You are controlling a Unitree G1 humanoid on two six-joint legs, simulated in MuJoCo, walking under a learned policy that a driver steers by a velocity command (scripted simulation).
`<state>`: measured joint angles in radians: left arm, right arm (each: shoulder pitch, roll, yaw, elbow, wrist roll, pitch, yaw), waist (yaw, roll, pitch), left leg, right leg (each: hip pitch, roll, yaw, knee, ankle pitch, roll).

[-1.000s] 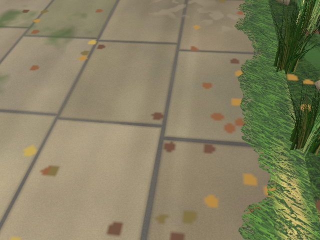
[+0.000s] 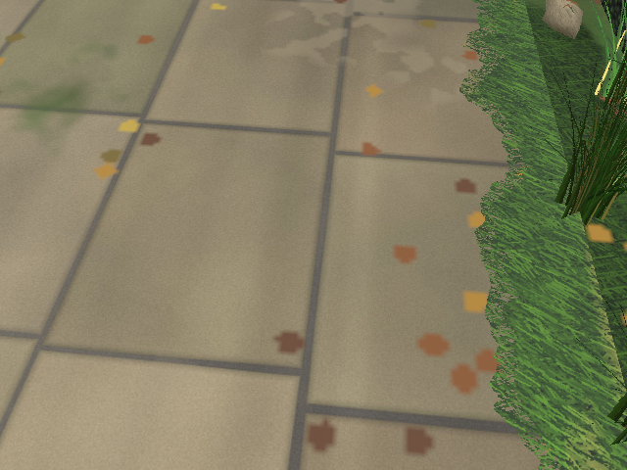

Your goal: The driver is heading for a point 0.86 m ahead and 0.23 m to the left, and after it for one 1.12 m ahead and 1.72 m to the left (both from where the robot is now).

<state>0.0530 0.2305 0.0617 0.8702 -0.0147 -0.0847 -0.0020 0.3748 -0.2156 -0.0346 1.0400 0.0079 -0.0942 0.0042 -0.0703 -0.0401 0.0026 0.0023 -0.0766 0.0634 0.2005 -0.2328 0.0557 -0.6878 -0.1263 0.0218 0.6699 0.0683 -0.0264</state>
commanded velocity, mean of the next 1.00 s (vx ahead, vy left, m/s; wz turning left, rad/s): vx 0.50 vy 0.00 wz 0.40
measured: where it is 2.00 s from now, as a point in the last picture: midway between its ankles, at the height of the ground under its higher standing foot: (139, 283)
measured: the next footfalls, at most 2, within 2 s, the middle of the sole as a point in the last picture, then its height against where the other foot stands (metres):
right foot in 0.14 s outside the picture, level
left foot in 0.72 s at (240, 461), level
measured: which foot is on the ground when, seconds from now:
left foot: down 0.00-0.14, up 0.16-0.70, down 0.72-1.00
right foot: up 0.00-0.12, down 0.14-0.74, up 0.76-1.00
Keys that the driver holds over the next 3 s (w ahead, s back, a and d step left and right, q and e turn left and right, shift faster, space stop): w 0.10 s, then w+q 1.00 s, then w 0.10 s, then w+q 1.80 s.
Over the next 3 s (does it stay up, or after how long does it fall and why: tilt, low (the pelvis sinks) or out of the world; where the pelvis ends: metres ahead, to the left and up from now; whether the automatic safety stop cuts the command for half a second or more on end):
stays up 1.08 0.91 0.00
